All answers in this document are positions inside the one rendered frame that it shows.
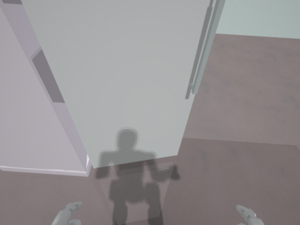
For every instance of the handle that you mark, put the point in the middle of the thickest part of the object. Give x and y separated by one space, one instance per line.
208 44

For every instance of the left robot hand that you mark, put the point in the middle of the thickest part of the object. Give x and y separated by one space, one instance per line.
63 217

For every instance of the fridge door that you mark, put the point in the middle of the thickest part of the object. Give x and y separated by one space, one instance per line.
123 68

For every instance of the right robot hand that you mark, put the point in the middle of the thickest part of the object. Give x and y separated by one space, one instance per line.
249 216

